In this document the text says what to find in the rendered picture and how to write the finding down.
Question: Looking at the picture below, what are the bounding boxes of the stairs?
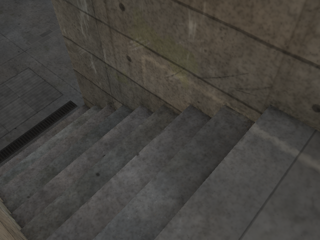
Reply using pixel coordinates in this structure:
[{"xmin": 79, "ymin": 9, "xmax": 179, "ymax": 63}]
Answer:
[{"xmin": 0, "ymin": 104, "xmax": 255, "ymax": 240}]

